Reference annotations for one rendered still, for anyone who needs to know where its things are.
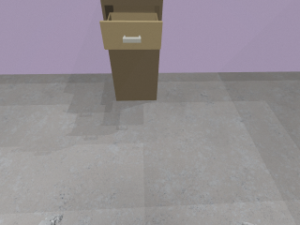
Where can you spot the drawer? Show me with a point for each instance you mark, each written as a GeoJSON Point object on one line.
{"type": "Point", "coordinates": [131, 25]}

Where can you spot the handle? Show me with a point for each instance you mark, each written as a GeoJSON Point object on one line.
{"type": "Point", "coordinates": [132, 39]}

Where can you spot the robot left hand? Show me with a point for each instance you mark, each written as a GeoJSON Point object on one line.
{"type": "Point", "coordinates": [51, 219]}

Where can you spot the cabinet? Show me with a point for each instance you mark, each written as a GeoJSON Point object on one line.
{"type": "Point", "coordinates": [134, 72]}

